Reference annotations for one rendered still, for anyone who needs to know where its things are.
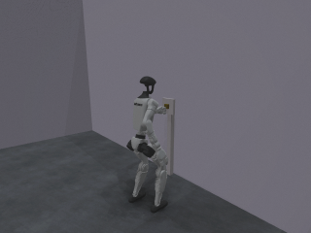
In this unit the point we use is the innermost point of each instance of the right robot shin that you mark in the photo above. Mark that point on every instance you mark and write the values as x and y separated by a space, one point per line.
160 184

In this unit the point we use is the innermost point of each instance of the robot left foot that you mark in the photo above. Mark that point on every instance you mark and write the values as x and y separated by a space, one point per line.
140 195

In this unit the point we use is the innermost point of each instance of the right robot forearm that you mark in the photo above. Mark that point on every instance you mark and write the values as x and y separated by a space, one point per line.
152 136

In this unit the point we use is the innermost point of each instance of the robot right upper arm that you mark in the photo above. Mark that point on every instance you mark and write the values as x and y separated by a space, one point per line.
152 106

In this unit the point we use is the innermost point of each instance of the left robot hand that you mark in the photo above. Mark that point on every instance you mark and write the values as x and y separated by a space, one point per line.
161 110

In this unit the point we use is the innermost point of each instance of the panel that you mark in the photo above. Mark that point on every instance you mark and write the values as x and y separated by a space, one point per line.
170 133

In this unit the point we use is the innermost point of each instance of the right robot hand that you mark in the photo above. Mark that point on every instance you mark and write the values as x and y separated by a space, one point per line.
161 154

